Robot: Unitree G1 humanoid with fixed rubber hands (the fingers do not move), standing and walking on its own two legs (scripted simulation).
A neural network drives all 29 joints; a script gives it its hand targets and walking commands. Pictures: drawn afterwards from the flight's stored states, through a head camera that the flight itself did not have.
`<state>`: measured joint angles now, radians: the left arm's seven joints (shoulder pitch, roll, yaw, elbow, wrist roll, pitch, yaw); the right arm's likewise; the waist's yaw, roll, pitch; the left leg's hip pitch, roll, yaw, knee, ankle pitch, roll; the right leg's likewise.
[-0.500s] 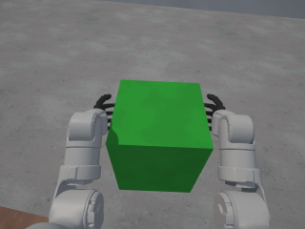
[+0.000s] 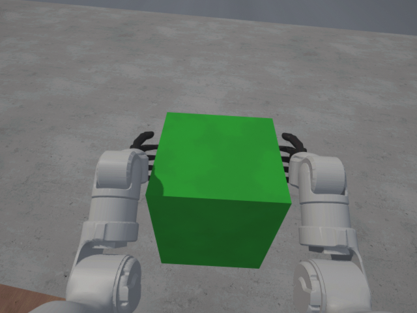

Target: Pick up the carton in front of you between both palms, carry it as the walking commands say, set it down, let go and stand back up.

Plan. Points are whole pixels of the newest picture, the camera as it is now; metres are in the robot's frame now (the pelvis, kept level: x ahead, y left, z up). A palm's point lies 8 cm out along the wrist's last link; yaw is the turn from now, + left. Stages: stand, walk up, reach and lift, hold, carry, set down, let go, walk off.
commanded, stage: carry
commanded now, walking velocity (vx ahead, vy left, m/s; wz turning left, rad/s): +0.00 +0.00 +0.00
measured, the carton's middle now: (214, 193) +0.33 +0.00 +0.05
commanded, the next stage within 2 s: none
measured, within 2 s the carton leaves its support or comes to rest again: neither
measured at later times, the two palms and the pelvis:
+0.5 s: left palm (135, 168) +0.33 +0.15 +0.12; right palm (297, 171) +0.33 -0.15 +0.13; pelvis -0.01 +0.00 +0.00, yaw +0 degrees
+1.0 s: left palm (134, 170) +0.32 +0.15 +0.12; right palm (298, 173) +0.33 -0.15 +0.13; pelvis -0.02 +0.00 +0.00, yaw +0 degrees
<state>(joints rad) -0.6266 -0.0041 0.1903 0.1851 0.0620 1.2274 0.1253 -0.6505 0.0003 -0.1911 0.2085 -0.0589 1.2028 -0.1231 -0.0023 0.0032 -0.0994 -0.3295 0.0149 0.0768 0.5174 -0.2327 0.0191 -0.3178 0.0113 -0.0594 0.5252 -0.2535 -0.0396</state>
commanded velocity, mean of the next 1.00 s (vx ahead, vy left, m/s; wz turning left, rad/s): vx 0.00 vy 0.00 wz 0.00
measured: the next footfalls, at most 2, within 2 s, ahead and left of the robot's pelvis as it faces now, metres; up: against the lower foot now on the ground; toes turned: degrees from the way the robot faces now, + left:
right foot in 1.78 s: +0.20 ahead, -0.09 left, +0.00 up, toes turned -4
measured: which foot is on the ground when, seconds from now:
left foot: down 0.00-1.00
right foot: down 0.00-1.00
